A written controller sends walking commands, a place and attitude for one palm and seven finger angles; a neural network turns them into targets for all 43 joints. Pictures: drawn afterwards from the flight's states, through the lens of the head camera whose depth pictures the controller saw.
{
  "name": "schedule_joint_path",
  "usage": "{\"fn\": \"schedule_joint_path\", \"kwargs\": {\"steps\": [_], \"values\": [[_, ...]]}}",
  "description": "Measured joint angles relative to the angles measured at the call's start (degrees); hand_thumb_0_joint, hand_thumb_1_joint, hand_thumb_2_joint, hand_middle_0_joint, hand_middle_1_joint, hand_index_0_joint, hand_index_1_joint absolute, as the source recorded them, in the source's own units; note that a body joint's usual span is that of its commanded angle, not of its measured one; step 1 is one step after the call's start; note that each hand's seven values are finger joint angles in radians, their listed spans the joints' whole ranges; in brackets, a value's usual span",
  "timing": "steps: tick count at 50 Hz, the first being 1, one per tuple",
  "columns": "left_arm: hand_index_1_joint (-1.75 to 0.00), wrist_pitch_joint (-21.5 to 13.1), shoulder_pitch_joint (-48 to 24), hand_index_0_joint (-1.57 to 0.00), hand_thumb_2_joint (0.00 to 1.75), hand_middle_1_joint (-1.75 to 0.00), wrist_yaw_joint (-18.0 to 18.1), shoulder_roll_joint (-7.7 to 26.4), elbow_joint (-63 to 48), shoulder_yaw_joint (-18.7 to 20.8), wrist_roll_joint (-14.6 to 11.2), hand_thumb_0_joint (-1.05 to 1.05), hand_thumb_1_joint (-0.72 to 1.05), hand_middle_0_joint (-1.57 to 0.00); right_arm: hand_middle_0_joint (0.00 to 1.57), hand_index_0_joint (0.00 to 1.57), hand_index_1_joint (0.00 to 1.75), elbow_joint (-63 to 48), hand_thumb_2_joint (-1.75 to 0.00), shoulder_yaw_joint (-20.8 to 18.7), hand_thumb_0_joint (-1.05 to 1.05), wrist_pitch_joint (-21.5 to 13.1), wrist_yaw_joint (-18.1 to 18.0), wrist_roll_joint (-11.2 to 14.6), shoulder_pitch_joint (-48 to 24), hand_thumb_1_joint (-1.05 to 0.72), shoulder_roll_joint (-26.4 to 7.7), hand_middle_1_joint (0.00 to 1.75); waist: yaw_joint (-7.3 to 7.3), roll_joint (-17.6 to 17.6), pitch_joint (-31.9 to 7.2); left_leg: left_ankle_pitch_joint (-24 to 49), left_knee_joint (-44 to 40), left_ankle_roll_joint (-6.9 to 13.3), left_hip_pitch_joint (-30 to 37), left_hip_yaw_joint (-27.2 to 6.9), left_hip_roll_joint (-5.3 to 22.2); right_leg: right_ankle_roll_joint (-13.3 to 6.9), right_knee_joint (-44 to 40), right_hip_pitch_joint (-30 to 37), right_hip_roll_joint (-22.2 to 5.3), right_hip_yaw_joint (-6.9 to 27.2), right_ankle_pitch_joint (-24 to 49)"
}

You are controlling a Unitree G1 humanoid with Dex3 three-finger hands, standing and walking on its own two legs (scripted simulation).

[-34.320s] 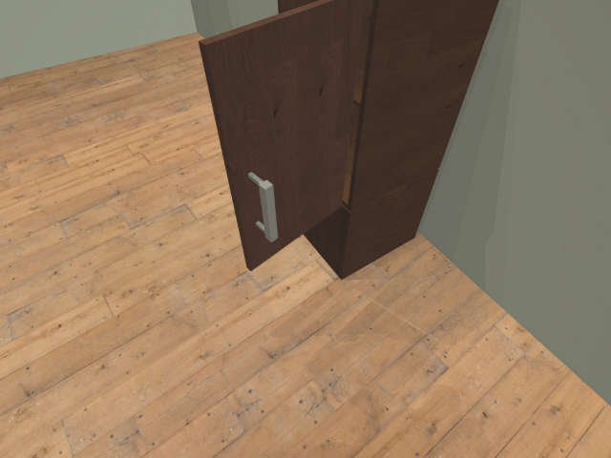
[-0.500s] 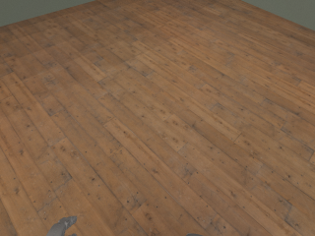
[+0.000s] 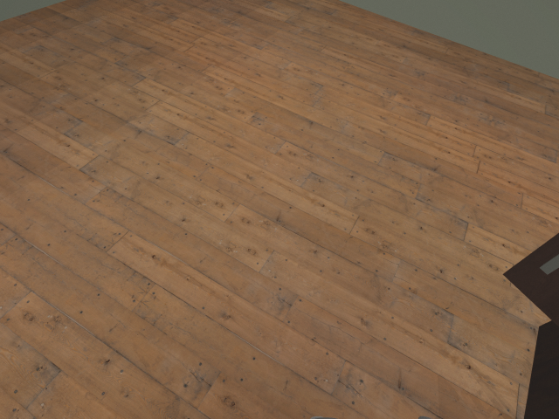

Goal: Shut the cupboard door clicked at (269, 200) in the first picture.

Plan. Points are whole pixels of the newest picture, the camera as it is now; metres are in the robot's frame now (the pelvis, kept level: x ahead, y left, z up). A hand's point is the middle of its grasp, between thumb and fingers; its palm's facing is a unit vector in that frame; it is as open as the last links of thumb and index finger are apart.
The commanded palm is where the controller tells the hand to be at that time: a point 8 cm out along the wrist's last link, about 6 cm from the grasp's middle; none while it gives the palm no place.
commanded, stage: turn to face it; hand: left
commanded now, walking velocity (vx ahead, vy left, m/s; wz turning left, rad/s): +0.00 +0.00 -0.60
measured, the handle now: out of the picture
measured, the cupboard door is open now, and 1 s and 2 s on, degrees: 66 66 66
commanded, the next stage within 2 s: take the last steps up to it in 1.52 s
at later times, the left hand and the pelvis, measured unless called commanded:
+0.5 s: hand (200, 400) +0.16 +0.13 -0.14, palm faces -0.28 -0.92 -0.26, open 7.4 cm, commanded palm none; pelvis +0.01 -0.04 +0.01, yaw -17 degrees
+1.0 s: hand (221, 352) +0.24 +0.11 -0.15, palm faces -0.54 -0.81 -0.22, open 7.4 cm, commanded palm none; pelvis +0.04 -0.02 +0.01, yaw -36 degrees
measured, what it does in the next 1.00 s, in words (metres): steps on the spot, turning right: right foot, then left foot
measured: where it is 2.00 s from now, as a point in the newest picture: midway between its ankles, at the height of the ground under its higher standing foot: outside the picture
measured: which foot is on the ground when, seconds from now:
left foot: down 0.00-0.32, up 0.34-0.68, down 0.70-1.00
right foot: up 0.00-0.30, down 0.32-0.70, up 0.72-1.00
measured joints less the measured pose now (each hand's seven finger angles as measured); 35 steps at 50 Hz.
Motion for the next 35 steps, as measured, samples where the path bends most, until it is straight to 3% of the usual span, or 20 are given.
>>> {"fn": "schedule_joint_path", "kwargs": {"steps": [3, 6, 13, 15, 16, 19, 21, 23, 31, 35], "values": [[-0.3, 0.24, -0.67, -0.2, 0.9, -0.29, -0.69, 0.84, 0.0, 0.62, 0.07, 0.01, 0.91, -0.2, 0.2, 0.2, 0.3, -0.14, -0.9, 0.64, 0.01, 0.05, -0.2, -0.37, 0.9, -0.91, 0.8, 0.3, 0.09, 0.5, 0.58, 0.74, -2.83, 0.23, 2.47, 1.63, 1.6, 1.29, 11.5, -3.49, -1.17, -3.6, -0.19], [-0.3, 0.36, -1.36, -0.2, 0.9, -0.29, -1.14, 1.11, -0.59, 0.86, -0.01, 0.01, 0.91, -0.2, 0.2, 0.2, 0.3, 0.34, -0.9, 0.65, 0.01, 0.22, -0.18, -0.33, 1.63, -0.91, 0.96, 0.3, 0.18, 1.45, 0.98, 1.63, -5.2, -0.1, 4.41, 3.4, 3.06, 2.12, 12.28, -3.87, -2.95, -5.82, 1.42], [-0.3, 0.07, -3.26, -0.2, 0.9, -0.29, -1.45, 0.57, -1.45, 0.33, 0.13, 0.0, 0.91, -0.2, 0.2, 0.2, 0.3, 2.02, -0.9, -0.83, 0.01, 0.69, 0.52, -0.32, 2.71, -0.91, -0.51, 0.3, -1.1, 4.03, 1.53, -0.59, -2.87, -1.93, 5.53, 8.15, 6.45, 1.32, -3.92, 2.03, -4.66, -8.65, 3.68], [-0.3, -0.54, -3.57, -0.2, 0.9, -0.29, -1.52, 0.46, -1.97, -0.04, 0.19, 0.0, 0.91, -0.2, 0.2, 0.2, 0.3, 2.32, -0.9, -1.42, 0.01, 0.93, 0.73, -0.12, 3.44, -0.91, -1.38, 0.3, -1.49, 4.67, 1.35, -2.57, 0.53, -2.95, 4.73, 9.17, 7.54, 0.33, -12.27, 5.78, -4.34, -9.46, 9.16], [-0.3, -1.21, -3.55, -0.2, 0.9, -0.29, -1.45, 0.66, -2.37, -0.26, 0.32, 0.0, 0.91, -0.2, 0.2, 0.2, 0.3, 2.36, -0.9, -1.71, 0.01, 1.15, 0.86, 0.12, 3.99, -0.91, -1.78, 0.3, -1.57, 4.44, 0.98, -3.88, 3.69, -3.3, 3.45, 9.36, 7.76, -1.1, -15.67, 7.16, -4.56, -9.03, 13.15], [-0.3, -2.49, -4.17, -0.2, 0.9, -0.29, -0.5, -0.98, -2.17, -1.08, 0.06, 0.0, 0.91, -0.2, 0.2, 0.2, 0.3, 3.78, -0.9, -2.5, 0.01, 3.18, 0.32, 0.46, 3.01, -0.91, -3.94, 0.3, -1.84, 6.59, 1.57, -12.64, 20.27, -4.1, -3.31, 1.92, 5.76, -2.86, -12.94, 6.21, -3.24, -8.56, 10.17], [-0.3, -2.33, -3.69, -0.2, 0.9, -0.29, 0.06, -1.76, -2.17, -1.35, -0.01, 0.0, 0.91, -0.2, 0.2, 0.2, 0.3, 4.29, -0.9, -2.79, 0.01, 3.76, 0.18, 0.41, 2.15, -0.91, -4.53, 0.3, -1.66, 6.51, 1.42, -10.81, 27.76, -4.51, -7.03, -0.43, 3.94, -2.94, -14.86, 6.87, -2.78, -7.33, 10.32], [-0.3, -2.16, -3.05, -0.2, 0.9, -0.29, 0.36, -2.09, -1.97, -1.55, 0.04, 0.0, 0.91, -0.2, 0.2, 0.2, 0.3, 3.94, -0.9, -2.79, 0.01, 3.58, 0.37, 0.3, 1.47, -0.91, -4.59, 0.3, -1.65, 5.79, 1.13, -7.95, 29.25, -5.03, -9.14, -1.13, 2.97, -2.72, -17.44, 7.54, -2.49, -5.96, 11.97], [-0.3, -1.99, -0.91, -0.2, 0.9, -0.3, 0.26, -1.92, -1.01, -1.65, 0.34, 0.0, 0.9, -0.21, 0.2, 0.19, 0.3, 1.49, -0.9, -2.07, 0.01, 2.49, 0.64, 0.62, -0.79, -0.91, -3.0, 0.3, -0.52, 2.76, 0.34, -6.14, 15.32, -5.5, -7.28, -2.78, 0.46, -2.52, -20.89, 7.91, -0.73, -0.76, 14.16], [-0.3, -1.3, 0.09, -0.21, 0.9, -0.3, 0.38, -1.24, -0.57, -1.01, 0.05, 0.0, 0.9, -0.21, 0.2, 0.2, 0.3, 0.33, -0.9, -1.25, 0.01, 1.22, 0.35, 0.98, -1.05, -0.91, -2.12, 0.3, 0.08, 1.71, -0.43, -0.89, 0.0, -4.61, -1.01, -2.9, -0.67, -1.21, -17.89, 6.33, 0.68, 1.87, 12.59]]}}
